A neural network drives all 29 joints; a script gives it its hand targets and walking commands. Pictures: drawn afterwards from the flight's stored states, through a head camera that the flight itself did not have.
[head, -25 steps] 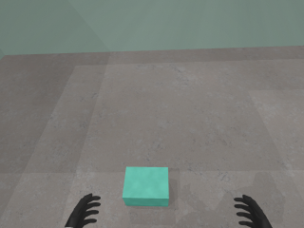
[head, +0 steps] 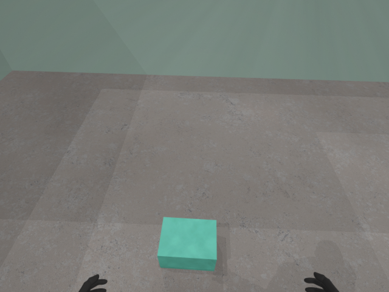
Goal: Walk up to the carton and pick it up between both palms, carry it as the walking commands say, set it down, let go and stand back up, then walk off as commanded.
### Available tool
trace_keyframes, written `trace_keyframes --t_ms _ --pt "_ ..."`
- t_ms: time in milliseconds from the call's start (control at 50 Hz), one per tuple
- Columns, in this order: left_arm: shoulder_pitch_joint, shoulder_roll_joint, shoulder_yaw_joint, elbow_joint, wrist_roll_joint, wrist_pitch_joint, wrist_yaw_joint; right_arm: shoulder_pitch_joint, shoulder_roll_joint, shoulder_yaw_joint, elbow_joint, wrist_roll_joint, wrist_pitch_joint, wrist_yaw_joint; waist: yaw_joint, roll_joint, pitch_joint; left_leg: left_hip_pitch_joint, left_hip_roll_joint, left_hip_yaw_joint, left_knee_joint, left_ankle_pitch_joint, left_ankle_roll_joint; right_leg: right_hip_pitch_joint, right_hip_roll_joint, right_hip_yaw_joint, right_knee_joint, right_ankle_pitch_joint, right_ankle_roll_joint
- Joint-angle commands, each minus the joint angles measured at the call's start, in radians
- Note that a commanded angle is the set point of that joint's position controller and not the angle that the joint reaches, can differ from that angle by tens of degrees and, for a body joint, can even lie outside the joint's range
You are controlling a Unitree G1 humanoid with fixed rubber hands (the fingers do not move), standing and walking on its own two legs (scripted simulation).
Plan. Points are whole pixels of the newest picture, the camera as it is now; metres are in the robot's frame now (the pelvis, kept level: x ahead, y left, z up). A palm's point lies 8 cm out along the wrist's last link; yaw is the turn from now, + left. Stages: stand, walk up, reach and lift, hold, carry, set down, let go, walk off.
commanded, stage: stand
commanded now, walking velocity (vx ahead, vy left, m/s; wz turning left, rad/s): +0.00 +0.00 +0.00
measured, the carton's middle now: (188, 243) +0.51 +0.08 -0.69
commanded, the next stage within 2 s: walk off in 1.58 s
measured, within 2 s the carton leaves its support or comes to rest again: neither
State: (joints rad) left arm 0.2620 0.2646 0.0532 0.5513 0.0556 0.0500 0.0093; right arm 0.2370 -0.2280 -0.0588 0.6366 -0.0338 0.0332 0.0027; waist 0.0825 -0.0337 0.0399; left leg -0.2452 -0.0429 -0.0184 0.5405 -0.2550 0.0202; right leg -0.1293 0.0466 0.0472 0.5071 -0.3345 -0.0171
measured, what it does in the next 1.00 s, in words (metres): stands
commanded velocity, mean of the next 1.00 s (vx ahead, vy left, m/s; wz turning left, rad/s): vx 0.00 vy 0.00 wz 0.00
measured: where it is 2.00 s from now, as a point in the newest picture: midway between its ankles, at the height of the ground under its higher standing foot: outside the picture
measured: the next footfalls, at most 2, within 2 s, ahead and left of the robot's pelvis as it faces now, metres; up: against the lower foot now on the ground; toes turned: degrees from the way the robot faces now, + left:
none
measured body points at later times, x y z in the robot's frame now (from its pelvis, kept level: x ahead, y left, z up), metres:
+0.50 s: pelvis +0.02 -0.01 +0.00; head +0.03 +0.00 +0.45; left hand +0.13 +0.27 -0.10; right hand +0.17 -0.26 -0.10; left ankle +0.03 +0.09 -0.73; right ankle -0.04 -0.11 -0.73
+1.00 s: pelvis +0.01 +0.00 +0.01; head +0.00 +0.02 +0.45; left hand +0.10 +0.28 -0.11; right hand +0.15 -0.25 -0.09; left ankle +0.03 +0.09 -0.73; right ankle -0.04 -0.11 -0.73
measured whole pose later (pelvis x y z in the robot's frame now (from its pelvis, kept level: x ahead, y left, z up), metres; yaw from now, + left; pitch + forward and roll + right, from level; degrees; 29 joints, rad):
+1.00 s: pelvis +0.01 +0.00 +0.01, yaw +0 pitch -4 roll -1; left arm 0.25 0.26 0.06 0.74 0.04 -0.01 0.03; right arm 0.22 -0.23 -0.06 0.76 -0.04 0.00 0.00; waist 0.08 -0.03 0.04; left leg -0.18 -0.05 -0.02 0.48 -0.23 0.03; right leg -0.05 0.04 0.05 0.43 -0.31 -0.01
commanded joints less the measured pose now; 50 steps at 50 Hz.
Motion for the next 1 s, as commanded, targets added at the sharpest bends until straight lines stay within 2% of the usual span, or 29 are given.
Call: trace_keyframes --t_ms 0,40,80,100,140,160,220,260,280,320,340,360,440,480,540,560,580,620,660,700,740,780,800,840,860,900,920,940,980 --pt "-0.051 0.191 0.05 0.023 -0.013 -0.043 0.013 -0.086 -0.218 -0.044 -0.009 -0.013 -0.054 -0.024 -0.077 0.108 -0.135 0.078 0.117 -0.175 -0.179 -0.014 -0.015 -0.02 -0.068 0.069 -0.077 0.065 0.016" --pt "-0.002 0.192 0.049 0.026 -0.007 -0.056 0.013 -0.101 -0.226 -0.039 -0.002 -0.024 -0.057 -0.028 -0.052 0.122 -0.055 0.065 0.137 -0.195 -0.179 0.058 0.002 -0.073 -0.074 0.083 -0.089 0.1 0.009" --pt "-0.023 0.194 0.055 0.05 -0.003 -0.057 0.019 -0.108 -0.23 -0.044 0.0 -0.023 -0.048 -0.028 -0.062 0.053 -0.048 0.058 0.128 -0.176 -0.153 0.052 0.008 -0.059 -0.077 0.059 -0.101 0.099 0.017" --pt "-0.028 0.181 0.05 0.05 0.0 -0.055 0.02 -0.122 -0.221 -0.049 -0.008 -0.018 -0.051 -0.028 -0.073 0.076 -0.079 0.048 0.109 -0.153 -0.146 0.034 0.004 -0.04 -0.085 0.081 -0.112 0.094 0.011" --pt "-0.023 0.195 0.04 0.063 -0.007 -0.058 0.021 -0.115 -0.233 -0.05 0.013 -0.019 -0.051 -0.026 -0.078 0.03 -0.067 0.048 0.122 -0.176 -0.152 0.042 -0.001 -0.054 -0.094 0.081 -0.129 0.102 0.012" --pt "-0.005 0.193 0.044 0.055 -0.008 -0.062 0.021 -0.07 -0.22 -0.046 0.026 -0.013 -0.044 -0.026 -0.079 0.099 -0.094 0.061 0.11 -0.161 -0.14 0.042 0.008 -0.031 -0.098 0.087 -0.131 0.108 0.012" --pt "-0.043 0.201 0.052 0.062 -0.006 -0.067 0.029 -0.089 -0.224 -0.05 0.02 -0.007 -0.042 -0.022 -0.071 -0.014 -0.11 0.086 0.095 -0.131 -0.076 0.2 0.012 0.0 -0.118 0.102 -0.148 0.174 0.017" --pt "0.011 0.191 0.04 0.087 -0.008 -0.076 0.028 -0.08 -0.205 -0.045 0.016 -0.007 -0.047 -0.022 -0.078 0.048 -0.081 0.092 0.105 -0.136 -0.086 0.233 0.027 -0.019 -0.138 0.11 -0.153 0.253 0.016" --pt "-0.024 0.219 0.042 0.09 -0.008 -0.081 0.032 -0.101 -0.204 -0.034 0.035 -0.01 -0.042 -0.017 -0.068 -0.032 -0.089 0.093 0.103 -0.131 -0.078 0.282 0.024 0.014 -0.132 0.091 -0.136 0.348 0.026" --pt "-0.035 0.207 0.044 0.09 -0.023 -0.064 0.032 -0.068 -0.214 -0.041 0.046 0.001 -0.053 -0.025 -0.079 -0.019 -0.149 0.131 0.105 -0.118 -0.065 0.375 0.03 0.031 -0.145 0.082 -0.105 0.414 0.014" --pt "-0.005 0.187 0.037 0.092 -0.025 -0.066 0.03 -0.073 -0.221 -0.048 0.046 -0.004 -0.056 -0.026 -0.066 0.004 -0.177 0.154 0.106 -0.118 -0.051 0.397 0.029 0.046 -0.133 0.083 -0.116 0.442 0.022" --pt "-0.019 0.208 0.043 0.1 -0.013 -0.07 0.032 -0.054 -0.222 -0.037 0.052 0.0 -0.05 -0.03 -0.087 0.058 -0.127 0.153 0.111 -0.112 -0.062 0.439 0.03 0.004 -0.124 0.083 -0.108 0.435 0.022" --pt "-0.001 0.202 0.04 0.115 -0.024 -0.077 0.035 -0.069 -0.213 -0.048 0.049 -0.005 -0.041 -0.026 -0.074 -0.027 -0.142 0.132 0.101 -0.112 -0.042 0.416 0.038 0.038 -0.123 0.073 -0.119 0.465 0.025" --pt "-0.02 0.227 0.039 0.118 -0.019 -0.069 0.036 -0.074 -0.227 -0.055 0.058 0.006 -0.042 -0.02 -0.083 0.064 -0.094 0.105 0.103 -0.114 -0.081 0.366 0.023 0.044 -0.149 0.107 -0.128 0.411 0.018" --pt "-0.03 0.208 0.038 0.112 -0.017 -0.073 0.036 -0.089 -0.218 -0.042 0.059 0.007 -0.042 -0.021 -0.072 -0.015 -0.082 0.098 0.127 -0.13 -0.088 0.294 0.03 0.039 -0.134 0.102 -0.164 0.328 0.02" --pt "-0.046 0.207 0.04 0.131 -0.021 -0.076 0.036 -0.085 -0.212 -0.046 0.059 0.002 -0.044 -0.025 -0.088 0.003 -0.063 0.104 0.111 -0.128 -0.097 0.31 0.029 0.021 -0.141 0.101 -0.158 0.338 0.015" --pt "-0.02 0.202 0.035 0.123 -0.024 -0.081 0.034 -0.104 -0.207 -0.032 0.07 0.002 -0.046 -0.025 -0.067 -0.019 -0.093 0.135 0.125 -0.126 -0.092 0.32 0.032 0.013 -0.143 0.09 -0.161 0.334 0.014" --pt "-0.055 0.213 0.044 0.122 -0.018 -0.078 0.034 -0.129 -0.226 -0.044 0.055 -0.002 -0.045 -0.026 -0.071 0.015 -0.046 0.094 0.11 -0.137 -0.112 0.264 0.026 0.008 -0.141 0.095 -0.169 0.305 0.013" --pt "-0.019 0.199 0.043 0.135 -0.016 -0.083 0.026 -0.111 -0.243 -0.042 0.064 0.003 -0.048 -0.026 -0.069 0.1 -0.099 0.117 0.114 -0.134 -0.12 0.268 0.021 0.036 -0.124 0.087 -0.155 0.277 0.006" --pt "-0.047 0.21 0.04 0.148 -0.012 -0.088 0.026 -0.093 -0.222 -0.037 0.071 0.006 -0.054 -0.021 -0.094 0.025 -0.071 0.125 0.116 -0.142 -0.127 0.323 0.024 0.026 -0.13 0.087 -0.16 0.332 0.009" --pt "-0.029 0.203 0.041 0.14 -0.026 -0.088 0.027 -0.099 -0.239 -0.037 0.075 0.007 -0.061 -0.024 -0.064 0.052 -0.049 0.098 0.131 -0.155 -0.141 0.291 0.03 0.023 -0.134 0.092 -0.147 0.276 0.008" --pt "-0.024 0.204 0.042 0.158 -0.028 -0.085 0.022 -0.102 -0.224 -0.041 0.088 0.008 -0.057 -0.023 -0.065 0.035 -0.071 0.126 0.129 -0.174 -0.139 0.224 0.033 0.017 -0.113 0.086 -0.155 0.22 0.01" --pt "-0.044 0.202 0.037 0.168 -0.024 -0.08 0.017 -0.066 -0.253 -0.043 0.08 0.011 -0.059 -0.026 -0.086 0.078 -0.036 0.083 0.138 -0.167 -0.171 0.196 0.027 0.018 -0.102 0.063 -0.17 0.15 0.013" --pt "-0.01 0.205 0.039 0.172 -0.027 -0.089 0.023 -0.119 -0.245 -0.047 0.076 0.002 -0.059 -0.028 -0.057 0.046 -0.021 0.072 0.13 -0.189 -0.192 0.094 0.024 0.016 -0.113 0.083 -0.178 0.142 0.007" --pt "-0.03 0.198 0.037 0.166 -0.024 -0.081 0.022 -0.113 -0.231 -0.037 0.063 -0.002 -0.061 -0.029 -0.078 0.094 0.018 0.048 0.125 -0.178 -0.21 0.092 0.023 -0.018 -0.122 0.089 -0.172 0.121 -0.002" --pt "-0.02 0.206 0.039 0.178 -0.023 -0.084 0.017 -0.097 -0.244 -0.043 0.097 0.001 -0.059 -0.032 -0.046 0.043 -0.034 0.081 0.127 -0.175 -0.19 0.113 0.027 0.02 -0.128 0.082 -0.187 0.142 -0.002" --pt "-0.043 0.207 0.031 0.17 -0.027 -0.091 0.015 -0.116 -0.244 -0.034 0.084 0.005 -0.061 -0.025 -0.061 0.088 0.029 0.05 0.112 -0.152 -0.2 0.111 0.019 -0.016 -0.122 0.096 -0.188 0.137 0.011" --pt "-0.054 0.216 0.039 0.177 -0.02 -0.09 0.016 -0.102 -0.257 -0.048 0.1 0.003 -0.063 -0.024 -0.076 0.029 -0.041 0.1 0.116 -0.152 -0.178 0.168 0.023 0.014 -0.122 0.089 -0.191 0.171 0.005" --pt "-0.044 0.224 0.036 0.186 -0.024 -0.083 0.022 -0.143 -0.253 -0.041 0.085 0.009 -0.057 -0.026 -0.066 0.047 -0.009 0.087 0.12 -0.168 -0.177 0.138 0.023 -0.014 -0.12 0.08 -0.199 0.142 0.008"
